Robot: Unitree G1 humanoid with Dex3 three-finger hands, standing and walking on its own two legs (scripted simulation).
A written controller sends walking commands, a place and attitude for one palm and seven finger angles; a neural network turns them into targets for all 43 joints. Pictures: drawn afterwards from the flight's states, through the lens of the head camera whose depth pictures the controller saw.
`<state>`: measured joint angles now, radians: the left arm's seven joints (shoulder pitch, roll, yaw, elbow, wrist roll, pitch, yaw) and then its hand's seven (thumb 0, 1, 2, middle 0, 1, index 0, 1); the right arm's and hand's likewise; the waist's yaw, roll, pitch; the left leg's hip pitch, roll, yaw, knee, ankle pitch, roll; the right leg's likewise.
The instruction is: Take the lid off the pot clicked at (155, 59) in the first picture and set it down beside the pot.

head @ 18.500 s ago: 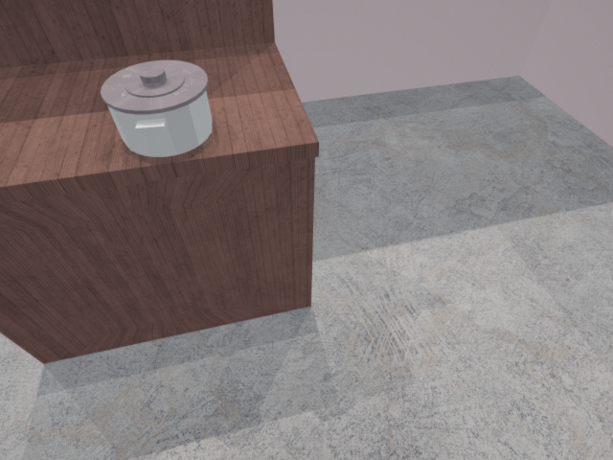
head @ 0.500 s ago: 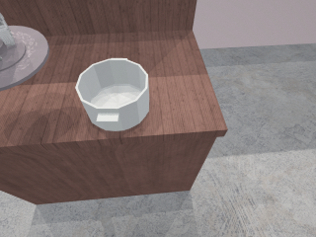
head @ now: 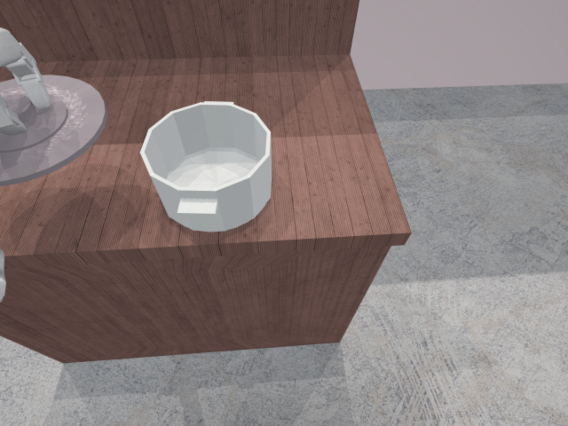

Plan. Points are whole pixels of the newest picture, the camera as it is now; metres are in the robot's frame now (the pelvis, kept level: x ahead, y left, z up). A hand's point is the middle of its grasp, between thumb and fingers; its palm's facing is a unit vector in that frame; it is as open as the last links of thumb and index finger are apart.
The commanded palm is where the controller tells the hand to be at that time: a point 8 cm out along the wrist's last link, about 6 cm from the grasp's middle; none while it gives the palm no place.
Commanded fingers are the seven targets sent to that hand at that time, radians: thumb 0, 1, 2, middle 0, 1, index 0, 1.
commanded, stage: lower the lid onto the table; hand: left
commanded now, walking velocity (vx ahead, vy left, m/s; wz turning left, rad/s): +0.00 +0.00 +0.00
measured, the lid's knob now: (12, 110) +0.48 +0.34 +0.18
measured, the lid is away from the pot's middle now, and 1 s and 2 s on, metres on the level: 0.23 0.24 0.24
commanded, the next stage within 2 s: none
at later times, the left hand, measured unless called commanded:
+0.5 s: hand (12, 127) +0.46 +0.33 +0.17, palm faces -0.39 -0.16 -0.91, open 7.4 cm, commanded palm +0.47 +0.33 +0.25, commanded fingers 0.00 0.64 0.97 -0.82 -1.04 -0.88 -1.09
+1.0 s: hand (27, 145) +0.46 +0.34 +0.14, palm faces -0.43 -0.15 -0.89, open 7.4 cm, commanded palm +0.48 +0.34 +0.21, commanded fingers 0.00 0.64 0.97 -0.82 -1.04 -0.88 -1.09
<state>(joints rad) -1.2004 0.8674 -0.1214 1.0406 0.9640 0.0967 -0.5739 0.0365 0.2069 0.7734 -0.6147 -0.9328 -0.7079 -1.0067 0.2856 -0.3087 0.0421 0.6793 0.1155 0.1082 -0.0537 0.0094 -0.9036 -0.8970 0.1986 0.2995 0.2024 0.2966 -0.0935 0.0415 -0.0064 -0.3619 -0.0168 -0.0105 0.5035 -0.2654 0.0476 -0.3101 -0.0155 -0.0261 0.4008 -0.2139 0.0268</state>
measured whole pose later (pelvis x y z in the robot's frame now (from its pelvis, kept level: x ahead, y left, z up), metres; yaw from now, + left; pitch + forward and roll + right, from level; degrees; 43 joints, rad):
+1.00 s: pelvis +0.00 +0.01 -0.01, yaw -1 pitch +10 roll -3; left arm -1.09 0.87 -0.06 1.10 0.96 -0.02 -0.52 0.04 0.21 0.77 -0.61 -0.93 -0.70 -1.01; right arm 0.31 -0.30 0.03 0.68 0.11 0.12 -0.05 0.01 -0.90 -0.90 0.20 0.30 0.20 0.30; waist -0.11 0.03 -0.03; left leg -0.45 -0.02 0.00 0.58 -0.31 0.06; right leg -0.39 -0.01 -0.01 0.45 -0.24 0.03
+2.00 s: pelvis +0.00 +0.01 -0.02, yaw -2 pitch +13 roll -4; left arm -1.03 0.90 -0.04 1.18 0.96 -0.11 -0.47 0.04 0.22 0.77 -0.60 -0.93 -0.70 -1.01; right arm 0.35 -0.31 0.05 0.71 0.11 0.11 -0.11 0.01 -0.90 -0.90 0.20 0.30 0.20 0.30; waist -0.14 0.03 -0.05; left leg -0.59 0.01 0.01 0.73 -0.37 0.06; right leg -0.54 0.01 0.00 0.59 -0.28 0.04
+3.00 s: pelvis -0.01 +0.01 -0.03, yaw -2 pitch +16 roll -4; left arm -0.95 0.89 0.03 1.10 0.99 -0.17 -0.37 0.00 0.19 0.72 -0.49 -0.94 -0.52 -0.95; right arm 0.32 -0.29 0.04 0.67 0.10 0.19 -0.09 0.01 -0.90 -0.90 0.20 0.30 0.20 0.30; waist -0.12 0.03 -0.08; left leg -0.67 0.01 0.01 0.77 -0.38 0.06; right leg -0.61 0.01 0.00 0.64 -0.30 0.03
